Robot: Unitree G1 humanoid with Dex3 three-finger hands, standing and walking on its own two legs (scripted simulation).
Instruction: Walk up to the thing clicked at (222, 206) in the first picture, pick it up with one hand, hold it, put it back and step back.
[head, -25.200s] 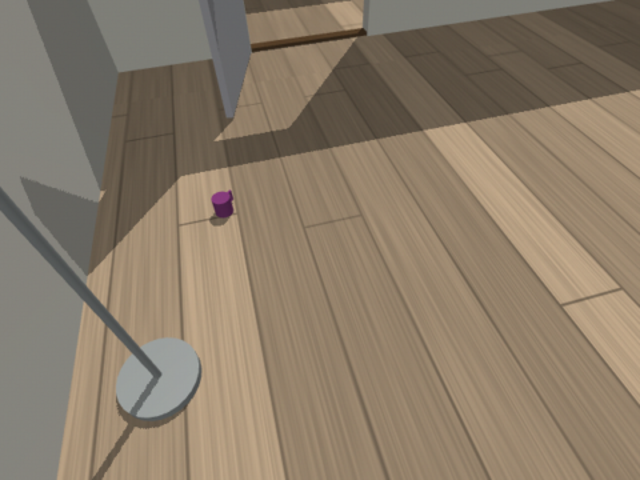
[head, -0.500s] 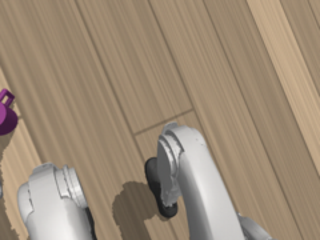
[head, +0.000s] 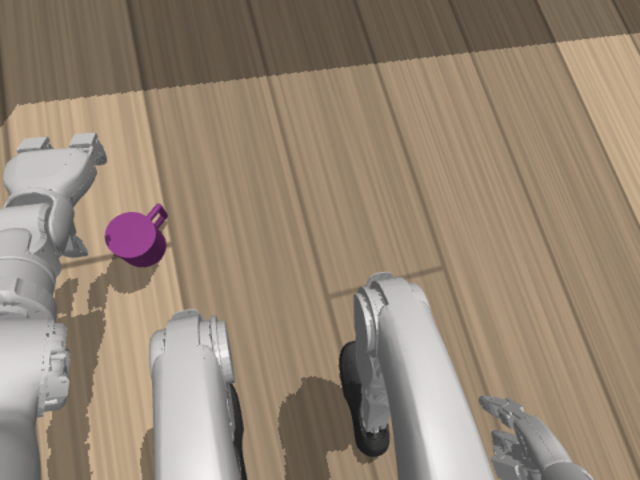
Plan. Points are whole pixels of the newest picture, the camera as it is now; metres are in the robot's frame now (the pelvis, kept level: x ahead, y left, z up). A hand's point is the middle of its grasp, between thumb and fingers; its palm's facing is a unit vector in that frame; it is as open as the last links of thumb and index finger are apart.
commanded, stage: withdraw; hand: left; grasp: from above
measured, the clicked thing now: (143, 233) +0.50 +0.24 -0.34
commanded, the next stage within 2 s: home in 0.22 s
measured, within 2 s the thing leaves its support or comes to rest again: neither
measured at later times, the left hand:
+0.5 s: hand (76, 208) +0.50 +0.29 -0.19, palm faces -0.37 -0.03 -0.93, open 13.4 cm
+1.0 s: hand (23, 297) +0.34 +0.25 +0.01, palm faces -0.28 -0.66 -0.70, open 7.7 cm
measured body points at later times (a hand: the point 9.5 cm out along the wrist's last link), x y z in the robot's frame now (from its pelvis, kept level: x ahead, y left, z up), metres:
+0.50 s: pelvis +0.00 +0.00 -0.04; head +0.25 +0.06 +0.33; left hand +0.51 +0.29 -0.14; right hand +0.01 -0.26 -0.14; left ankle +0.08 +0.12 -0.35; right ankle +0.11 -0.14 -0.35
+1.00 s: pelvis +0.01 +0.00 +0.12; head +0.18 +0.04 +0.54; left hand +0.35 +0.28 +0.05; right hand +0.21 -0.26 +0.02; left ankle +0.08 +0.12 -0.35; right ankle +0.11 -0.14 -0.35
